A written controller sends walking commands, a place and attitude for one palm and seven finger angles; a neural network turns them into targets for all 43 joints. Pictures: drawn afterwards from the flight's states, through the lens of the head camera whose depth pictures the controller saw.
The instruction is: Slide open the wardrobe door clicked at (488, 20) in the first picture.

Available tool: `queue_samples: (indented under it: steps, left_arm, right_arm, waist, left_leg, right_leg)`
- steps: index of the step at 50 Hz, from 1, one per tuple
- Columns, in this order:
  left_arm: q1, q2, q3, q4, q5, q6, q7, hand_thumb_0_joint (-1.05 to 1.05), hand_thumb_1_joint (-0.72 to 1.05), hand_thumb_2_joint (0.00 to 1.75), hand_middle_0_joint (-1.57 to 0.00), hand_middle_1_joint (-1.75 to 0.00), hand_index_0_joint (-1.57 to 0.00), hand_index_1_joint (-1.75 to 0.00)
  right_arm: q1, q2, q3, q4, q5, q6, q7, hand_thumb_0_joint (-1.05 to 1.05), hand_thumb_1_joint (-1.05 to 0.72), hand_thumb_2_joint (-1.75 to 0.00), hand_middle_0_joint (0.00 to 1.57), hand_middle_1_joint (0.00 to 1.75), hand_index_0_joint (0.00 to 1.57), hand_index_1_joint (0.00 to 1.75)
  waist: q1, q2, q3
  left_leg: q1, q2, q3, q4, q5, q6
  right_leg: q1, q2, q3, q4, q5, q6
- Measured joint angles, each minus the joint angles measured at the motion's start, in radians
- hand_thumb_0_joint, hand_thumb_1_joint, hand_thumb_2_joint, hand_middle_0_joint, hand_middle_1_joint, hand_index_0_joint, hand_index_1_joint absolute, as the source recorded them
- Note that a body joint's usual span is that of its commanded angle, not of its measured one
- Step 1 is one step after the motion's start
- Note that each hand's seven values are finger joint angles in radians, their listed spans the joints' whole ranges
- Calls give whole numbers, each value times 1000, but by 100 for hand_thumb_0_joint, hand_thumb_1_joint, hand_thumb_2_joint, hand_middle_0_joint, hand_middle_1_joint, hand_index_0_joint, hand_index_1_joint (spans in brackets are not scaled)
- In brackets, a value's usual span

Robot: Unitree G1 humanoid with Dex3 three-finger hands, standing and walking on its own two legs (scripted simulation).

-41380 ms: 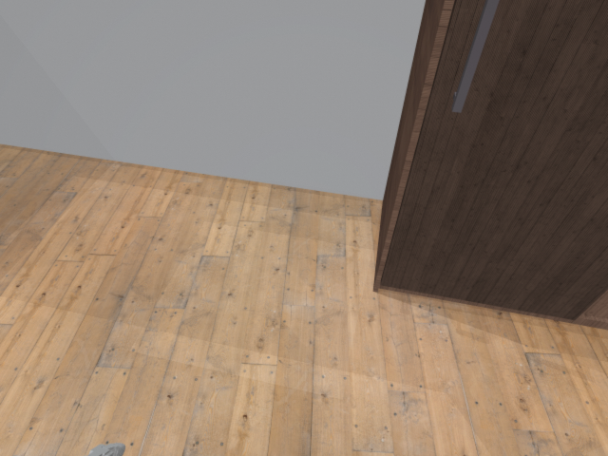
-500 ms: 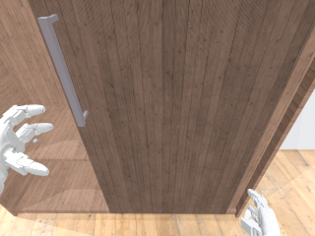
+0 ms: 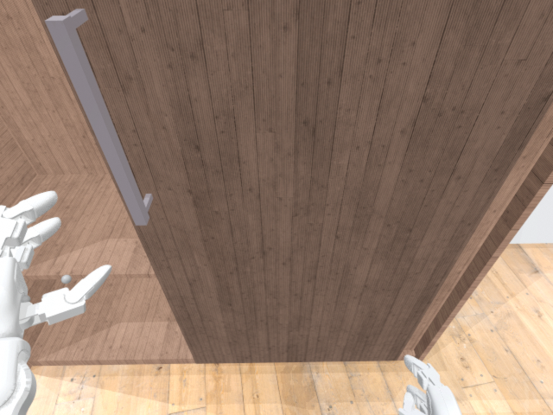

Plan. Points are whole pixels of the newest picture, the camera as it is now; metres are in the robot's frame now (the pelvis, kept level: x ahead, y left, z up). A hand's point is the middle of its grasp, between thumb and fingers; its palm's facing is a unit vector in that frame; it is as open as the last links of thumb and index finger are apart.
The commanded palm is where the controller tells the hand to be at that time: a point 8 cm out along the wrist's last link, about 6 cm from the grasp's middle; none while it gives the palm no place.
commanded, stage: draw the hand back to the body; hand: left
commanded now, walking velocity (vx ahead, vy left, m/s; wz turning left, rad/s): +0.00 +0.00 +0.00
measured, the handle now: (115, 135) +0.42 +0.29 +0.22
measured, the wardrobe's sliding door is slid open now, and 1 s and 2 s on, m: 0.61 0.61 0.61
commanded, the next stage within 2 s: step back with the hand held close in 0.58 s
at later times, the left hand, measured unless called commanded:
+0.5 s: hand (95, 313) +0.17 +0.22 +0.16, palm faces +0.47 -0.80 -0.37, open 7.5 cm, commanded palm +0.13 +0.26 +0.17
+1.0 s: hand (128, 298) +0.20 +0.20 +0.15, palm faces +0.34 -0.81 -0.49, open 7.4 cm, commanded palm +0.14 +0.25 +0.17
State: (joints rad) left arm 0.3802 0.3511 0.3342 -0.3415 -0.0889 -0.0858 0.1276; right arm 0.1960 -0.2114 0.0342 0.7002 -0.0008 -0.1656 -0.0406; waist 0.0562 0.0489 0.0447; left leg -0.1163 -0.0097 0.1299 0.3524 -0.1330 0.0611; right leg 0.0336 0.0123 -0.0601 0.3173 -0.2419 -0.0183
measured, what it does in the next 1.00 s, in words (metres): stands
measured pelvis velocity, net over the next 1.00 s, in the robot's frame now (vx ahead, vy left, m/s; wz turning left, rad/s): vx -0.01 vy -0.04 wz -0.03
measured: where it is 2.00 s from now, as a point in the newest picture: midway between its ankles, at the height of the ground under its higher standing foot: outside the picture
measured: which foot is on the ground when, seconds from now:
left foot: down 0.00-1.00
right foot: down 0.00-1.00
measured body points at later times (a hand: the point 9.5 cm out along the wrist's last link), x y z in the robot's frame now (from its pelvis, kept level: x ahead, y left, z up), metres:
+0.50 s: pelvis -0.01 -0.04 +0.00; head -0.04 -0.07 +0.45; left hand +0.14 +0.26 +0.18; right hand +0.18 -0.27 -0.09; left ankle +0.05 +0.07 -0.75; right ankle -0.03 -0.11 -0.75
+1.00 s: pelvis -0.01 -0.04 -0.01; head +0.00 -0.07 +0.44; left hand +0.17 +0.24 +0.17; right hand +0.18 -0.29 -0.09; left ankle +0.05 +0.08 -0.74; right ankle -0.03 -0.11 -0.75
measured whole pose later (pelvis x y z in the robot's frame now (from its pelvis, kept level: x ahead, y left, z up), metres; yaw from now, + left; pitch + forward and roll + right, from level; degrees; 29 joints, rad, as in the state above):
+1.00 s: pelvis -0.01 -0.04 -0.01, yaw -2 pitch -1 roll +0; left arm 0.53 0.39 0.34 -0.46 -0.07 -0.13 0.12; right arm 0.15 -0.26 -0.01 0.57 0.03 -0.04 -0.09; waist 0.02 0.07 0.04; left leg -0.31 0.05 0.05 0.52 -0.17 0.00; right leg -0.17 0.07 -0.06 0.49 -0.30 -0.07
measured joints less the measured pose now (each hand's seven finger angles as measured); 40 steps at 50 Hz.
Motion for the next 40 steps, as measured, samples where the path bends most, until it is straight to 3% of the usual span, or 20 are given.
queue_samples:
  steps: [11,18,36,40]
  left_arm:
    - [114,3,-6,-50,-1,-4,-8,1,62,76,-22,-46,-22,-46]
    - [102,-19,-30,-21,3,-6,2,2,81,85,-22,-35,-21,-35]
    - [112,-8,-24,2,-5,-41,-10,2,89,90,-21,-30,-21,-30]
    - [90,17,18,-2,9,-66,-13,2,89,90,-22,-30,-21,-30]
  right_arm:
    - [0,-34,-31,-35,5,29,-1,1,-90,-90,21,30,20,30]
    - [-1,-37,-35,-25,7,27,-19,1,-90,-90,21,30,20,30]
    - [-2,-31,-41,-1,5,28,-33,1,-90,-90,21,30,20,30]
    - [-18,-41,-33,-28,13,61,-29,1,-90,-90,21,30,20,30]
  waist:
    - [4,8,-8]
    - [12,21,3]
    - [6,36,12]
    - [-1,34,-1]
  left_leg:
    - [-2,20,-11,18,-7,-19]
    - [-1,36,-31,28,-2,-35]
    - [0,62,-39,30,-6,-69]
    - [-90,72,-67,102,-22,-53]
  right_leg:
    - [8,21,-8,1,-3,-20]
    - [18,39,-25,0,-2,-39]
    - [15,68,-27,8,-16,-76]
    - [-54,79,-33,40,-23,-76]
